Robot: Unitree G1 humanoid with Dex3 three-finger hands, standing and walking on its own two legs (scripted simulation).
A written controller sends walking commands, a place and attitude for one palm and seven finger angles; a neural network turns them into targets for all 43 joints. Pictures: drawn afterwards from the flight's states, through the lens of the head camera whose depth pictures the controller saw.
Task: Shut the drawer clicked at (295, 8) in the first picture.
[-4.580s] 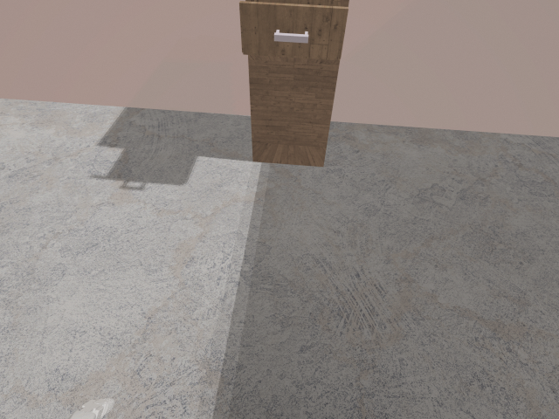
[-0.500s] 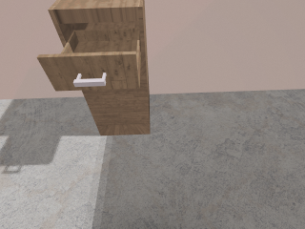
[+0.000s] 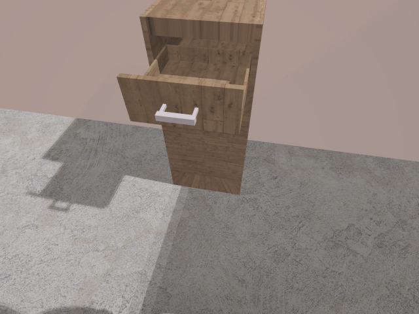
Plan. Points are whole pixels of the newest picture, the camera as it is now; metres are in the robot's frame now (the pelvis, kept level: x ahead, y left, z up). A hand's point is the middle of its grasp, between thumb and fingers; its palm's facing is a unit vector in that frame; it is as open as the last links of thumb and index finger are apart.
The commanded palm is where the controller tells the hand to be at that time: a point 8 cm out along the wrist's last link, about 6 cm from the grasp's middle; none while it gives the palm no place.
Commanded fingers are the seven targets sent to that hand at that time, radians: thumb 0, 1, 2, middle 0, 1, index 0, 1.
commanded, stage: take the last steps up to it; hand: left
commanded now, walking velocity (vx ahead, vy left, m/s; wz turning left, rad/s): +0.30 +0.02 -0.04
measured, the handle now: (177, 113) +0.61 +0.17 +0.02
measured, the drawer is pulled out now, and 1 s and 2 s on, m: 0.27 0.27 0.27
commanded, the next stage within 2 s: come to a stop and stand still in 0.66 s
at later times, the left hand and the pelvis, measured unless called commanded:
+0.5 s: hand (136, 261) +0.26 +0.23 -0.17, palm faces -0.03 -0.98 -0.19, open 7.4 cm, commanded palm none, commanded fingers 0.00 0.90 0.90 -0.20 -0.30 -0.20 -0.30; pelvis +0.15 +0.05 -0.01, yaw -3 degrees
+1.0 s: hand (158, 245) +0.31 +0.18 -0.18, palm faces +0.00 -0.98 -0.22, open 7.3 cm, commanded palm none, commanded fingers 0.00 0.90 0.90 -0.20 -0.30 -0.20 -0.30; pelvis +0.27 +0.01 -0.01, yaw -4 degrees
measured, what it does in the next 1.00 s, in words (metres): walks ahead: left foot, then right foot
